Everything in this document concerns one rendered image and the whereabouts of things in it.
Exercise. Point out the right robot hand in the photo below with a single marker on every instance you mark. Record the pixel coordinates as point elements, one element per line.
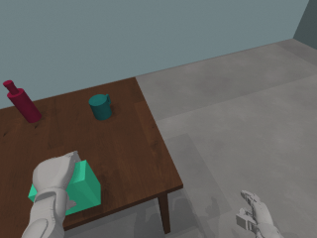
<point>249,219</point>

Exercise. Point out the table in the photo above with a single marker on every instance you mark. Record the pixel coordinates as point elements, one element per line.
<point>126,152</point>

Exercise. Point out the left robot hand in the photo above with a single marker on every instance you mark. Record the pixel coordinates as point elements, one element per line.
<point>56,172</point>

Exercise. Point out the robot right forearm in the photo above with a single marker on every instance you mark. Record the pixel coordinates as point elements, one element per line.
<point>267,230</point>

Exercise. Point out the robot left forearm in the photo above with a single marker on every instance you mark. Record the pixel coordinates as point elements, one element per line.
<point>47,214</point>

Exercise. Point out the sponge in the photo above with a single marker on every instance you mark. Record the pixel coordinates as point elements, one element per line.
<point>84,188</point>

